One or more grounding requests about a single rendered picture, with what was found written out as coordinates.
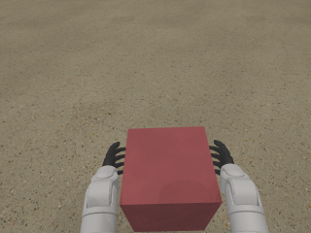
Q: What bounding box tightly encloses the robot left hand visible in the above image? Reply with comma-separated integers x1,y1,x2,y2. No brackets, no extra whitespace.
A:
102,142,126,175

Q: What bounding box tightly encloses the robot right hand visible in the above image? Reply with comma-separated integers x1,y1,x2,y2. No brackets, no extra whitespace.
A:
209,140,234,176

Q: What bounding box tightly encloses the right robot forearm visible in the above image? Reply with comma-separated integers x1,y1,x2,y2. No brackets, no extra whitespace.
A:
220,163,269,233

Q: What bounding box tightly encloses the carton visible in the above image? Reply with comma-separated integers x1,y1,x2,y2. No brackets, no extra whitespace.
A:
120,126,223,232

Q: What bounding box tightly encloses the left robot forearm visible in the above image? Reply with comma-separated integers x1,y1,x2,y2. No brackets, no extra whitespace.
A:
80,165,120,233

